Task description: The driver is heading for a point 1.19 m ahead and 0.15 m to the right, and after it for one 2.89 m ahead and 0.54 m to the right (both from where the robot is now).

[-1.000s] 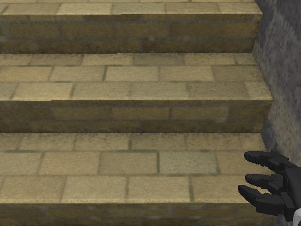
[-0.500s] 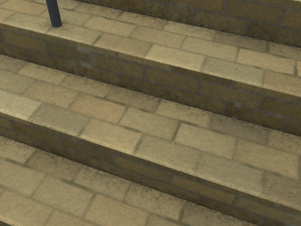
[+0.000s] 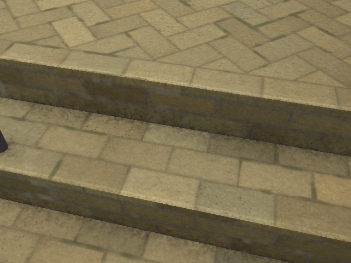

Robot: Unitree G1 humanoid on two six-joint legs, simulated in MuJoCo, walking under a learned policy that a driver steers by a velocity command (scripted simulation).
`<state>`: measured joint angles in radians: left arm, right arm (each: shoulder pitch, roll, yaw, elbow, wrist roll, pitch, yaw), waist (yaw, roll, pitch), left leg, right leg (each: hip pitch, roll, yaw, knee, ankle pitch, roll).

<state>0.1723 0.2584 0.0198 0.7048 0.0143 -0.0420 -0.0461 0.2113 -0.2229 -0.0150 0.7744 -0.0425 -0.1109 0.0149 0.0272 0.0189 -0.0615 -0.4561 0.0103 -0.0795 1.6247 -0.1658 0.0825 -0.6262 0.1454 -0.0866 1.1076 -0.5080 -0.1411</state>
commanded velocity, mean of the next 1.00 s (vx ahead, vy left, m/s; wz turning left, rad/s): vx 1.00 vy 0.00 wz -0.20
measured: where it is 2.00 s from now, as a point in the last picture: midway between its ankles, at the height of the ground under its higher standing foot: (251, 13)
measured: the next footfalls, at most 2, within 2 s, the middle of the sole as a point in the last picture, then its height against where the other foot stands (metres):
left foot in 0.26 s outside the picture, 0.18 m higher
right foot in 0.66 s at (306, 195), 0.18 m higher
